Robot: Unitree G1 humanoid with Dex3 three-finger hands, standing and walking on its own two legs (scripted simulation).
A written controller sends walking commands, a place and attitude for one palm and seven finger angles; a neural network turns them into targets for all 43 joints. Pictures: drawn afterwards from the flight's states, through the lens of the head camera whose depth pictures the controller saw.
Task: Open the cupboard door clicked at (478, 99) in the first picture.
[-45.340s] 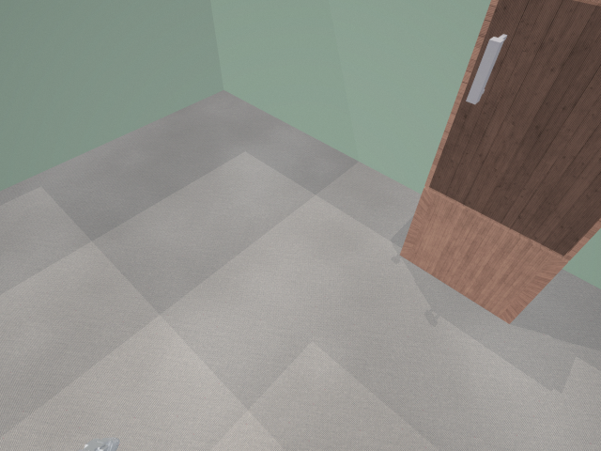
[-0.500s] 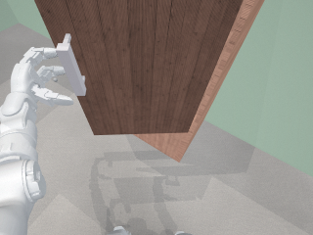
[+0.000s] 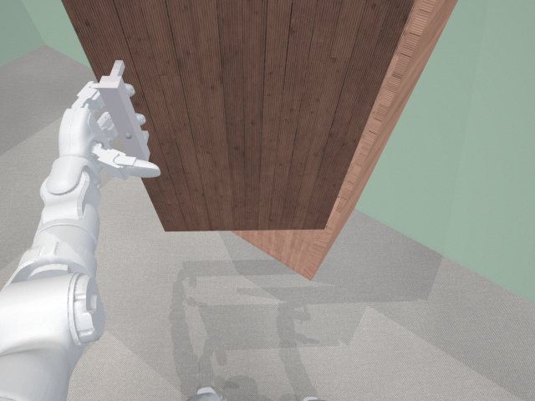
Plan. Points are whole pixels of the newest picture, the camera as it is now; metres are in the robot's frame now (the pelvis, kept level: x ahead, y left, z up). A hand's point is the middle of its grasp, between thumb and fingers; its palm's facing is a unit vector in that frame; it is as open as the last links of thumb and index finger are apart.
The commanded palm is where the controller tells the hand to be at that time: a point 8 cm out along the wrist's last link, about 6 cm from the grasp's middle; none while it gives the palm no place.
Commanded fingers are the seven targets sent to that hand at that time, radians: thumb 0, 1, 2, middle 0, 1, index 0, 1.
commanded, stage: slide the fingers in behind the handle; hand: left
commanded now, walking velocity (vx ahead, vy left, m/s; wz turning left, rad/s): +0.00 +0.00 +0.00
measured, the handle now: (130, 115) +0.52 +0.19 +0.11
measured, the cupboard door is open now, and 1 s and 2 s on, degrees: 36 36 54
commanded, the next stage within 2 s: close the thumb around the handle in 0.50 s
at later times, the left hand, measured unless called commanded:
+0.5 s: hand (133, 135) +0.48 +0.18 +0.12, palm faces +0.01 -1.00 +0.02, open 13.9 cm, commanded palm +0.45 +0.23 +0.11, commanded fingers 0.00 -0.50 0.30 -0.30 -1.20 -0.30 -1.20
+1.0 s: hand (139, 134) +0.48 +0.17 +0.12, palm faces +0.00 -1.00 +0.01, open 9.6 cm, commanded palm +0.45 +0.22 +0.11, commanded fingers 0.00 0.68 0.80 -0.38 -1.33 -0.38 -1.33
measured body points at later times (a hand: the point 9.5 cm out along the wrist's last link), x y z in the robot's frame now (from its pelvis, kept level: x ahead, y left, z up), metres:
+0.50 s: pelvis +0.00 -0.01 +0.00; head +0.07 +0.00 +0.45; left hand +0.47 +0.24 +0.12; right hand +0.02 -0.28 -0.11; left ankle +0.02 +0.10 -0.70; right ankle -0.03 -0.11 -0.70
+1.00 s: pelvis +0.00 +0.00 +0.00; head +0.07 +0.00 +0.45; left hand +0.47 +0.23 +0.12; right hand +0.03 -0.27 -0.12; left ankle +0.02 +0.10 -0.70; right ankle -0.03 -0.11 -0.70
